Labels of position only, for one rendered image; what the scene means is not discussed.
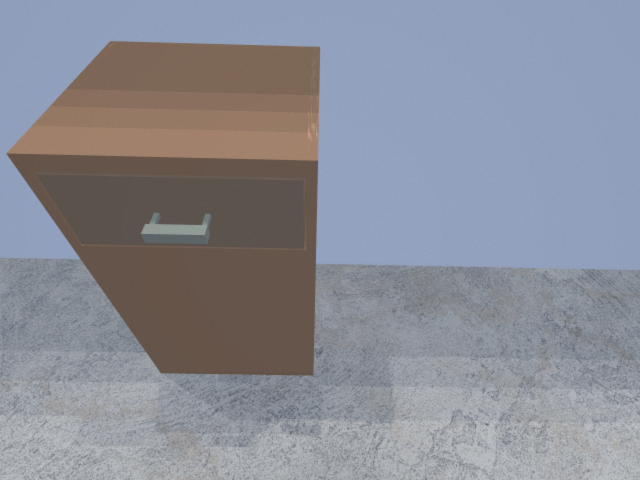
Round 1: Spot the handle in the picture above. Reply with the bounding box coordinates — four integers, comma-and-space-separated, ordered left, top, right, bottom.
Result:
141, 213, 212, 244

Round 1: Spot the drawer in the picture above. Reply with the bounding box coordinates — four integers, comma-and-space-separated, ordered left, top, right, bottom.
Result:
36, 172, 306, 249

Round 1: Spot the cabinet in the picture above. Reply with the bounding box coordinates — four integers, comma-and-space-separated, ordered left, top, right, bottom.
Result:
6, 41, 320, 376

